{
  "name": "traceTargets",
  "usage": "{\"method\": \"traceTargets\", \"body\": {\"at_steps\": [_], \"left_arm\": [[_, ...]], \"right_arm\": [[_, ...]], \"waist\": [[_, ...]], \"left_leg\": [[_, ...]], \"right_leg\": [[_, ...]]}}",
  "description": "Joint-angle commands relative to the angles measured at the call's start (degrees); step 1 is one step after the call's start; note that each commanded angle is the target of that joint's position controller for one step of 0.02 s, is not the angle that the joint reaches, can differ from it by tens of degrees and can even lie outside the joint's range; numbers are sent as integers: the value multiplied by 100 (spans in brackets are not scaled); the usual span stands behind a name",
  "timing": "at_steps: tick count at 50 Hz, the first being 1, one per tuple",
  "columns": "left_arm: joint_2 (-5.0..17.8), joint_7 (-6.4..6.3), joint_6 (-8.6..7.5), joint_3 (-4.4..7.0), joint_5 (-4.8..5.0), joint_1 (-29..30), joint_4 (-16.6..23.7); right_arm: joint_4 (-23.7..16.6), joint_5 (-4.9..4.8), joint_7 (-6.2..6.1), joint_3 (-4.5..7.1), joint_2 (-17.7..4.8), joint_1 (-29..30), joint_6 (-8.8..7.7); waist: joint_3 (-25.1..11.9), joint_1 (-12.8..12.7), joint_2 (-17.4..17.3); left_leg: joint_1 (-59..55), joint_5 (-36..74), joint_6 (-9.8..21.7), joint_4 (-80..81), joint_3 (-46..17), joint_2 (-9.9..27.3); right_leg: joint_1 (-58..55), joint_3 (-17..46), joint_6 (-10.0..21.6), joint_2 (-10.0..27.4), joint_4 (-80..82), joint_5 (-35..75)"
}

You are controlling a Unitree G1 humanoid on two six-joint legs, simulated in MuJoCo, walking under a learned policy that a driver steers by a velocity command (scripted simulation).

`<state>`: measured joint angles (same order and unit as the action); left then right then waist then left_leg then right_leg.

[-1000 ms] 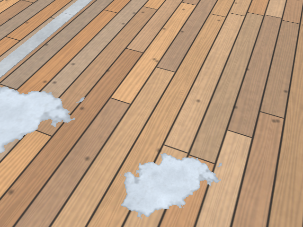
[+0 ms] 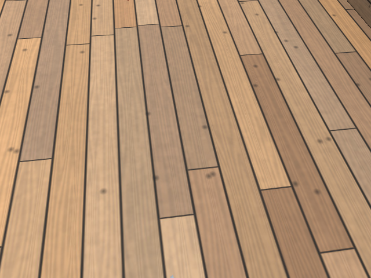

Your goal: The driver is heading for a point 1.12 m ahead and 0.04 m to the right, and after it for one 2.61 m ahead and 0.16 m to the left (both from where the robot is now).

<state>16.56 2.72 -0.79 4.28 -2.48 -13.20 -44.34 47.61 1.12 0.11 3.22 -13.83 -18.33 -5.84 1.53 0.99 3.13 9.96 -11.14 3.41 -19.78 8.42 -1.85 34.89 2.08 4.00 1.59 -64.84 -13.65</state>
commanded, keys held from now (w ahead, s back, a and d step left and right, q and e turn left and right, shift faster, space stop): w+e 0.40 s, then w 0.46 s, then w+q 0.14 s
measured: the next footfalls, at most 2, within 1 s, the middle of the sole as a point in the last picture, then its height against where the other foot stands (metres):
right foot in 0.30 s outside the picture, level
left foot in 0.84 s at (201, 230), level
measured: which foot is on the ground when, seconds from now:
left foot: down 0.00-0.32, up 0.34-0.82, down 0.84-1.00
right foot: up 0.00-0.28, down 0.30-0.86, up 0.88-1.00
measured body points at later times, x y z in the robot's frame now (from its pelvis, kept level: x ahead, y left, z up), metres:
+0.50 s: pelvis +0.27 -0.08 +0.00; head +0.30 -0.09 +0.44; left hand +0.42 +0.16 -0.13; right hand +0.30 -0.35 -0.13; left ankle +0.32 +0.09 -0.66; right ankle +0.27 -0.12 -0.74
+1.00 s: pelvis +0.56 -0.10 -0.01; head +0.59 -0.10 +0.44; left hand +0.70 +0.13 -0.14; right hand +0.56 -0.38 -0.12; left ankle +0.62 -0.05 -0.74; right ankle +0.45 -0.19 -0.66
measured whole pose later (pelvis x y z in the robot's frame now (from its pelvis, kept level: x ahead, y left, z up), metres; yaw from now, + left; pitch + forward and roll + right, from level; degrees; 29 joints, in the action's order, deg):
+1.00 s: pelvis +0.56 -0.10 -0.01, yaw -18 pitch +0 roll +0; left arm 15.3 0.9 -3.8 2.0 -2.4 -17.4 -49.9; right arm 48.0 0.7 1.2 2.7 -14.3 -15.5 -3.3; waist 2.7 -0.5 1.7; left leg 15.7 -9.9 5.2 -25.5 3.4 -3.8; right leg 22.5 0.8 3.9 -0.2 -64.8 -17.7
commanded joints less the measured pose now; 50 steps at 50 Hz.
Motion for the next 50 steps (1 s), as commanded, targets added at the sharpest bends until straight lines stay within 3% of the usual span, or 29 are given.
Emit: {"method": "traceTargets", "body": {"at_steps": [1, 6, 10, 12, 13, 14, 15, 16, 17, 18, 19, 20, 21, 23, 25, 28, 32, 35, 38, 40, 41, 42, 43, 44, 45, 46, 47, 48, 50], "left_arm": [[1, 91, 9, -50, -1, 113, 415], [-145, 202, -51, -178, 43, 1178, 751], [-92, 224, -51, -193, 7, 1686, 961], [-21, 171, -47, -155, -27, 1524, 942], [63, 140, -61, -110, -38, 1160, 848], [191, 92, -107, -33, -59, 445, 633], [482, 4, -144, 109, -118, -593, 294], [1128, -98, -139, 277, -118, -920, 295], [1338, -155, -76, 331, 83, -1110, 421], [1181, -216, -27, 304, 118, -1041, 261], [923, -252, -50, 245, 179, -745, 203], [713, -254, -89, 187, 180, -445, 220], [548, -259, -133, 125, 206, -223, 238], [379, -222, -263, 47, 226, -175, 234], [458, -198, -337, 57, 233, -400, 81], [469, -192, -368, 39, 238, -808, -128], [505, -214, -406, 16, 231, -1231, -325], [535, -259, -412, -8, 179, -1475, -465], [637, -331, -405, -9, 129, -1476, -585], [744, -359, -415, -1, 106, -1260, -609], [794, -346, -406, 6, 89, -1187, -639], [726, -333, -421, -25, 101, -1179, -623], [195, -299, -442, -151, 269, -1727, -457], [339, -291, -442, -109, 260, -1910, -565], [536, -286, -424, -69, 94, -1399, -482], [509, -235, -444, -90, 56, -910, -374], [381, -199, -443, -117, 50, -689, -306], [310, -175, -386, -135, -17, -669, -253], [166, -137, -277, -186, -57, -777, -299]], "right_arm": [[-201, -8, 24, 62, -434, -102, -135], [-30, -13, -4, 67, -570, -417, -92], [179, -1, -92, 102, -767, -812, 33], [273, 8, -139, 125, -923, -890, 127], [308, 14, -158, 142, -1026, -911, 182], [303, -5, -168, 148, -1091, -889, 236], [203, 0, -165, 130, -1068, -815, 254], [-196, -67, -63, -18, -440, -983, 219], [-511, -40, -4, 62, -739, -481, 162], [-675, -32, 19, 81, -826, 239, 118], [-678, -70, 20, 13, -701, 252, 49], [-578, -23, 10, 15, -675, 150, 62], [-521, 81, 18, 6, -633, -42, 165], [-413, 184, 78, -7, -524, -294, 368], [-460, 168, 129, -21, -433, -98, 437], [-659, 144, 147, -31, -424, 647, 443], [-857, 93, 171, -64, -413, 1410, 409], [-1030, 64, 193, -83, -430, 1933, 374], [-1104, 50, 204, -65, -500, 1981, 325], [-890, 36, 141, -1, -606, 1307, 281], [-638, 35, 74, 58, -692, 551, 243], [-370, 107, -6, 138, -891, -391, 184], [-336, 265, -67, 292, -1558, -1120, 142], [-197, 97, 16, 308, -1475, -1117, 219], [-275, -35, 60, 235, -1172, -438, 255], [-349, -70, 95, 151, -820, 24, 250], [-304, -46, 112, 91, -636, 164, 231], [-213, -72, 109, 53, -546, 152, 204], [-81, -81, 111, 54, -565, 6, 127]], "waist": [[82, -129, -675], [265, 99, -707], [396, 247, -713], [204, 124, -832], [-49, -48, -898], [-476, -355, -848], [-1074, -815, -557], [-1805, -668, 638], [-2207, -801, 701], [-1365, -837, 76], [-732, -569, -101], [-407, -268, -386], [-294, -12, -380], [-399, 152, -268], [-271, 137, -199], [47, -98, -107], [148, -383, -4], [307, -545, -2], [417, -441, 47], [146, -107, 92], [-254, 235, -18], [-832, 628, -216], [-1792, 563, -1294], [-2079, 449, -1816], [-990, 191, -1047], [-448, 123, -536], [-103, 5, -451], [10, -143, -567], [-56, -254, -680]], "left_leg": [[-244, 1169, 666, 1192, -981, 1670], [-374, 1751, 457, 1104, -97, 1489], [-1142, 2423, 391, 796, 162, 1699], [-1467, 4158, 317, 65, 397, 1751], [-1555, 4955, 294, -626, 496, 1762], [-1347, 5086, 246, -1667, 607, 1731], [-410, 4035, 85, -3131, 664, 1620], [1905, -31, -218, -5134, 628, 1050], [3164, -2114, -393, -6305, -375, 150], [3777, -1391, -330, -6210, -902, 534], [3546, -868, -305, -5677, -881, 749], [3106, -737, -323, -5152, -907, 903], [2696, -762, -380, -4881, -927, 967], [2252, -711, -457, -4619, -839, 944], [2325, -304, -498, -4235, -756, 931], [2754, 468, -514, -3417, -711, 953], [2963, 1160, -408, -2464, -679, 818], [2977, 1186, -272, -1917, -606, 663], [2613, 777, -34, -1461, -596, 489], [1537, 302, 162, -1194, -469, 157], [627, 256, 281, -926, -353, -58], [-737, 274, 472, -825, -700, 288], [-2554, -308, 1052, -771, -3002, 2000], [-2815, -480, 1494, 268, -5167, 2567], [-1965, -963, 1395, 438, -4578, 2295], [-1207, -761, 1306, 529, -3791, 2071], [-651, -176, 1171, 675, -3231, 1764], [-277, 252, 1045, 773, -2856, 1510], [-22, 1057, 1039, 872, -2468, 1256]], "right_leg": [[686, 154, -66, 273, 213, 598], [310, -426, -20, 210, 1888, 1489], [123, -810, 193, 58, 2699, 836], [-390, -1046, 398, -291, 2943, 198], [-864, -1114, 530, -524, 3055, -71], [-1760, -1108, 691, -757, 3350, -83], [-3274, -602, 926, -572, 3585, -114], [-5248, 2007, 1532, 1231, 3710, -845], [-5692, 4375, 2050, 1989, 4660, -333], [-5316, 3263, 1802, 1666, 4714, 358], [-4419, 2520, 1606, 1490, 4762, 1162], [-3687, 2012, 1349, 1152, 4848, 1749], [-3169, 1629, 1236, 914, 4928, 2144], [-2751, 1262, 1205, 693, 5076, 2595], [-2552, 1039, 1161, 574, 5292, 2599], [-2700, 929, 994, 502, 5503, 2483], [-3281, 873, 839, 569, 5471, 2594], [-3677, 899, 828, 711, 5402, 2667], [-3948, 929, 752, 923, 5232, 3123], [-3909, 762, 574, 860, 4585, 4529], [-3841, 593, 486, 682, 3673, 5085], [-3168, 408, 397, 427, 2406, 4354], [-1524, 73, 156, -248, 245, 1806], [-415, 147, 82, -966, -917, -1544], [122, 354, 128, -470, -1172, -1107], [118, 255, 122, -189, -893, -607], [-2, 169, 100, 19, -529, -394], [-227, 149, 24, 153, -199, -310], [-510, -3, -143, 178, 95, -210]]}}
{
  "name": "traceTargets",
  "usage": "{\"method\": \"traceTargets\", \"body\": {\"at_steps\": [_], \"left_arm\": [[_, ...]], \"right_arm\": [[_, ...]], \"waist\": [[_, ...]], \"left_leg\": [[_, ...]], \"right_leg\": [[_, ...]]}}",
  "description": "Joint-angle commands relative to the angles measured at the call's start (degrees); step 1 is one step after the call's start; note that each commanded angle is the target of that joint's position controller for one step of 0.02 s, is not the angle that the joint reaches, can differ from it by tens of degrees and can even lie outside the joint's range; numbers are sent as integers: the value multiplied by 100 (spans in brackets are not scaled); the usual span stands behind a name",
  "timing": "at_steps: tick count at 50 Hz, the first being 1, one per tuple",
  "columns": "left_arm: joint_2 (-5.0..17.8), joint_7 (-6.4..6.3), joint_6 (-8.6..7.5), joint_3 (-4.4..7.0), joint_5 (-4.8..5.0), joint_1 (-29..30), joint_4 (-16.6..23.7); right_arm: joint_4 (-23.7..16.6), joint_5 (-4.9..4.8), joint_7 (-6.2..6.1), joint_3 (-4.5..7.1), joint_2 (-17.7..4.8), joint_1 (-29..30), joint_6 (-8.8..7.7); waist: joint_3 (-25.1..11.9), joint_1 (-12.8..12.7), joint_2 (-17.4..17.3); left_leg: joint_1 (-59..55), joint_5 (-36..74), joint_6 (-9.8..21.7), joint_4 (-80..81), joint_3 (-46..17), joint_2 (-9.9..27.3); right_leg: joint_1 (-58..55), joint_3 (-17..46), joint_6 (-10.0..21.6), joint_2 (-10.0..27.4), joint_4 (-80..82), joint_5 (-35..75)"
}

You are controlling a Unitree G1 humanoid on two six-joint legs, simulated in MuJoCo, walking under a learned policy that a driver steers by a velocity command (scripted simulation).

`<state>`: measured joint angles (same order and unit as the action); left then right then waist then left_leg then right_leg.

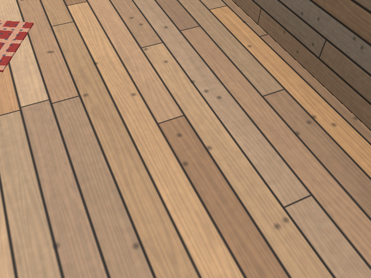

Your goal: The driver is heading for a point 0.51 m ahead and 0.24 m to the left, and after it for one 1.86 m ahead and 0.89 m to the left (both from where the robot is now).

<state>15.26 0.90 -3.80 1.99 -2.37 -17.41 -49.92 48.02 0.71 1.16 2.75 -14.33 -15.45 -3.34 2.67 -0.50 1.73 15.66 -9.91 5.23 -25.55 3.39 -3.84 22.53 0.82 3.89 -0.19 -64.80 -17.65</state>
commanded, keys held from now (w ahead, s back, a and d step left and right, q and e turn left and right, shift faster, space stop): w+q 0.78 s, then q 0.22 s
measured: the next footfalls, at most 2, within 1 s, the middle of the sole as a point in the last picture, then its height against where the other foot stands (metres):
right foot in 0.36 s outside the picture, level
left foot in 0.88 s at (130, 262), level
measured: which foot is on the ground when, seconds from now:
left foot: down 0.00-0.38, up 0.40-0.86, down 0.88-1.00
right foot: up 0.00-0.34, down 0.36-0.90, up 0.92-1.00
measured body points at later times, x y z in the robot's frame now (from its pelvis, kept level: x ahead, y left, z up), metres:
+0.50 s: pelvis +0.27 -0.02 +0.00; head +0.29 -0.03 +0.45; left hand +0.35 +0.26 -0.10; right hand +0.37 -0.29 -0.14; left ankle +0.15 +0.07 -0.66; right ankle +0.33 -0.11 -0.74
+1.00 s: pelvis +0.46 +0.10 -0.01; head +0.50 +0.14 +0.43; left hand +0.35 +0.35 -0.15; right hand +0.75 -0.02 -0.12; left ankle +0.50 +0.19 -0.74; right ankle +0.44 -0.08 -0.63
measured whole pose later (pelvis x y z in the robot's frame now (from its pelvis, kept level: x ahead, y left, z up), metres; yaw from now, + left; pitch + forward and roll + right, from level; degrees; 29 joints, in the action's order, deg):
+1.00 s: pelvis +0.46 +0.10 -0.01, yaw +34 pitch +1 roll -1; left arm 14.3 -1.0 -2.2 2.4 -0.8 -16.3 -47.7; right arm 41.4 0.5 0.9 3.2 -15.4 -6.8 -0.7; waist 5.8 -2.3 0.3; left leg 24.1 -9.8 6.5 -32.7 2.8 -4.9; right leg 21.7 -2.7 -2.1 4.0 -72.1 -26.0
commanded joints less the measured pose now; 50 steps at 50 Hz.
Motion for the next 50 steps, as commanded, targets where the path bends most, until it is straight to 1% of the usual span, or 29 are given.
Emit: {"method": "traceTargets", "body": {"at_steps": [1, 3, 7, 12, 15, 16, 17, 18, 19, 20, 21, 22, 23, 24, 25, 29, 32, 35, 39, 41, 42, 43, 44, 45, 46, 47, 48, 49, 50], "left_arm": [[263, 53, 51, 29, -65, -289, 292], [247, 53, 86, 4, -47, 151, 457], [198, 54, 88, -55, 4, 1238, 808], [206, 45, 32, -98, 84, 2075, 1114], [355, 21, -52, -61, 117, 1914, 1158], [436, -4, -87, -25, 122, 1572, 1068], [553, -57, -146, 35, 107, 945, 880], [871, -142, -232, 142, 1, 186, 736], [1357, -239, -225, 253, -141, -573, 769], [1525, -225, -107, 328, -72, -376, 728], [951, -193, -54, 234, -17, -4, 822], [508, -163, -66, 133, 32, 286, 861], [370, -149, -87, 92, 27, 427, 832], [330, -162, -130, 76, 47, 381, 755], [324, -158, -175, 79, 67, 340, 693], [445, -117, -309, 148, 150, 53, 507], [454, -105, -289, 166, 128, -132, 372], [523, -100, -273, 190, 122, -224, 285], [726, -152, -192, 253, 115, -563, 112], [814, -197, -97, 266, 113, -595, 38], [912, -225, -49, 289, 128, -609, 8], [985, -248, 1, 303, 158, -589, 5], [987, -250, 23, 295, 207, -545, 50], [592, -224, 13, 201, 157, -752, 276], [422, -195, 59, 169, 247, -1018, 593], [723, -199, 95, 226, 136, -494, 595], [531, -196, 75, 162, 221, -144, 686], [482, -211, 75, 141, 175, -86, 629], [498, -209, 160, 155, 65, -72, 647]], "right_arm": [[-59, -64, 1, 124, -579, -386, -150], [18, -81, -20, 166, -706, -545, -153], [134, -97, -38, 192, -711, -939, -109], [192, -19, -91, 232, -788, -1360, -56], [88, 30, -152, 284, -913, -1150, -24], [34, 33, -158, 306, -968, -993, -22], [-1, 12, -138, 312, -988, -867, -37], [-71, -46, -95, 279, -835, -829, -78], [-302, -193, -88, 161, -341, -995, -107], [-441, -179, -103, 176, -424, -1371, -59], [-228, -31, -136, 222, -714, -1262, 46], [-230, 19, -67, 216, -661, -866, 69], [-269, 28, -14, 202, -524, -707, 93], [-314, 113, 34, 214, -518, -597, 155], [-297, 152, 81, 204, -478, -619, 228], [-565, 147, 189, 178, -401, -62, 337], [-783, 133, 246, 135, -362, 514, 344], [-970, 116, 314, 49, -259, 1077, 312], [-1223, 151, 366, 12, -301, 1670, 301], [-1235, 203, 328, 25, -309, 1578, 276], [-1161, 236, 287, 52, -352, 1282, 249], [-979, 271, 236, 107, -441, 645, 188], [-689, 341, 150, 205, -621, -245, 111], [-582, 332, 53, 356, -1204, -718, 75], [-819, 90, 17, 528, -1888, -599, 143], [-830, -89, -54, 533, -1666, -758, 237], [-797, -104, -109, 443, -1362, -374, 252], [-779, -110, -126, 338, -991, -68, 268], [-798, -140, -154, 281, -818, 139, 278]], "waist": [[-170, -128, -530], [-35, -82, -500], [113, 209, -514], [4, 507, -586], [-65, 320, -670], [-159, 155, -690], [-428, -141, -530], [-973, -456, -99], [-1891, -629, 727], [-2005, -270, 1636], [-1215, -142, 621], [-639, -142, 76], [-352, -35, 120], [-232, 31, 348], [-206, 86, 427], [-218, 121, 309], [-41, 40, 276], [85, -71, 300], [244, -238, 286], [200, -158, 308], [-19, -42, 383], [-392, 206, 374], [-958, 620, 115], [-1615, 584, -699], [-2513, 396, -1687], [-2409, 638, -513], [-1620, 485, -508], [-979, 242, -211], [-704, 50, -273]], "left_leg": [[-539, 1142, 903, 1494, -1839, 1400], [-451, 1139, 957, 1645, -1704, 1314], [-571, 1199, 792, 1638, -1616, 1105], [-1096, 1880, 704, 1096, -1853, 1154], [-1140, 2119, 549, 694, -2152, 1261], [-1013, 2244, 466, 444, -2212, 1232], [-823, 2444, 349, -205, -2114, 1016], [-317, 1943, 205, -1405, -1820, 626], [797, -118, 23, -3058, -1155, 104], [2038, -2270, 5, -4031, -721, -274], [2342, -1830, 36, -4495, -869, 235], [2277, -1328, -4, -4397, -859, 407], [2105, -1054, -66, -4169, -818, 564], [2005, -951, -130, -4013, -779, 678], [1913, -837, -188, -4026, -717, 700], [2348, -249, -319, -3929, -652, 792], [2638, 310, -393, -3331, -537, 831], [2316, 896, -335, -2291, -268, 819], [2023, 526, -82, -1398, 152, 720], [1644, 48, 84, -1067, 414, 425], [1248, -166, 184, -938, 532, 175], [562, -96, 308, -668, 523, -70], [-684, 619, 479, -136, 328, -130], [-2298, 2125, 731, -462, -1155, 1231], [-3518, 4301, 1873, -133, -3964, 2820], [-3255, 4933, 1809, -85, -3250, 2528], [-2539, 5074, 1710, -17, -2541, 2326], [-1708, 4715, 1371, 202, -2097, 1921], [-1171, 4339, 1159, 358, -1886, 1608]], "right_leg": [[767, 74, -216, 379, 262, 238], [1033, -17, -384, 439, 729, 544], [1257, -101, -601, 401, 2005, 1430], [1129, -81, -620, 167, 2829, 1626], [478, 43, -473, 60, 3323, 1173], [-72, 27, -396, -32, 3530, 959], [-962, -22, -275, -127, 3898, 945], [-2150, 523, -39, 465, 4089, 672], [-3608, 2240, 306, 2038, 4309, -410], [-3767, 4286, 834, 2694, 4954, -826], [-3086, 3743, 829, 2484, 4928, -1198], [-2422, 2821, 705, 2122, 5028, -807], [-1941, 2079, 547, 1848, 5220, -80], [-1699, 1583, 456, 1661, 5311, 456], [-1578, 1194, 407, 1513, 5370, 943], [-1707, 418, 528, 1543, 5581, 1918], [-1806, -132, 524, 1456, 5661, 2190], [-1792, -642, 417, 1353, 5645, 2277], [-2280, -968, 318, 1552, 5449, 2647], [-2557, -1243, 209, 1538, 4721, 4496], [-2660, -1339, 144, 1504, 4077, 5545], [-2595, -1401, 80, 1437, 3098, 5893], [-2026, -1515, -123, 1250, 1720, 4965], [-481, -1461, -333, 916, 23, 1168], [1197, -832, -630, -151, -1905, -2015], [1473, -8, -615, 206, -1936, -1434], [1601, -6, -598, 377, -1745, -944], [1444, 17, -598, 553, -1176, -680], [1227, 71, -625, 634, -795, -598]]}}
